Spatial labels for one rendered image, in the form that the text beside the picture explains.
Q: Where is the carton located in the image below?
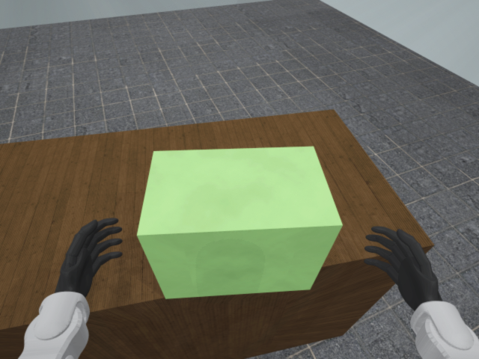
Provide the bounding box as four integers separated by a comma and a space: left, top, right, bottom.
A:
137, 147, 343, 299

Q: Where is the left robot hand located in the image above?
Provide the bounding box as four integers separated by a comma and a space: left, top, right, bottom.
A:
55, 218, 123, 298

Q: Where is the left robot forearm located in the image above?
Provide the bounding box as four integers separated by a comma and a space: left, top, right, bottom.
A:
18, 292, 90, 359

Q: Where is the right robot forearm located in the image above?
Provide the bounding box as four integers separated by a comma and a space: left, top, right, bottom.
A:
410, 301, 479, 359

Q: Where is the pedestal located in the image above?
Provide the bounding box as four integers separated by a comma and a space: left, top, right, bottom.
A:
0, 109, 434, 359

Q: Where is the right robot hand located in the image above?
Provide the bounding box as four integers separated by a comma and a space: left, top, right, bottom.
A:
364, 226, 442, 311

